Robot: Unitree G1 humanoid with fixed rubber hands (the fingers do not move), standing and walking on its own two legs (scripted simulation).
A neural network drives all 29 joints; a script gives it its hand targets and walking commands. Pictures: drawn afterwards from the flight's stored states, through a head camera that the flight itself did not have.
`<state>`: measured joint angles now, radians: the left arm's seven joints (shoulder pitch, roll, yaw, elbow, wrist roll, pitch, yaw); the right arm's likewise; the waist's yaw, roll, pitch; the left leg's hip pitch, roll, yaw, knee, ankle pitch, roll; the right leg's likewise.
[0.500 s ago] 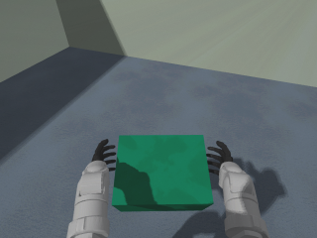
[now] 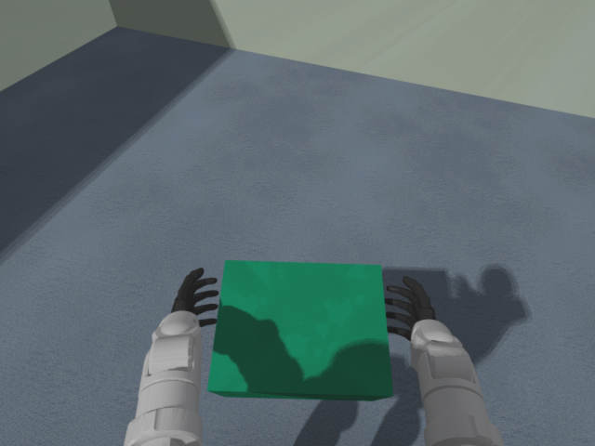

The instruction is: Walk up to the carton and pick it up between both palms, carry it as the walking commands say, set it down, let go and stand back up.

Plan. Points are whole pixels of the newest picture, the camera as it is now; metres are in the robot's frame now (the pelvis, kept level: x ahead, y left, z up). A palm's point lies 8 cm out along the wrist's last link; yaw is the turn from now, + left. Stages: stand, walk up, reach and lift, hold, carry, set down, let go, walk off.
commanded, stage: set down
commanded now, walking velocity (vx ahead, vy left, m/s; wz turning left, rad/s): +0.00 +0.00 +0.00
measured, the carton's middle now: (300, 332) +0.31 +0.01 -0.11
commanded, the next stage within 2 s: none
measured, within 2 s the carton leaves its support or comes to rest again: neither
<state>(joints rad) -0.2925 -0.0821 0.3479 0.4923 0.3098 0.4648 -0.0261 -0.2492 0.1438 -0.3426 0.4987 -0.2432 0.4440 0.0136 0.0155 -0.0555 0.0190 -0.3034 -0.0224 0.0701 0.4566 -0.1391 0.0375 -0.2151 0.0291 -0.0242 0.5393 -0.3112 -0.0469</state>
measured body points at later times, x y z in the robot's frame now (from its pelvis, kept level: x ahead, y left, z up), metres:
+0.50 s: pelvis -0.04 +0.02 -0.05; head +0.13 +0.05 +0.37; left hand +0.30 +0.22 -0.14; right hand +0.32 -0.13 -0.13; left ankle +0.07 +0.10 -0.73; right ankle -0.01 -0.08 -0.73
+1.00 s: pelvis -0.06 +0.01 -0.13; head +0.17 +0.03 +0.26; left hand +0.36 +0.20 -0.22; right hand +0.35 -0.15 -0.22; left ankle +0.07 +0.10 -0.73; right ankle -0.01 -0.08 -0.73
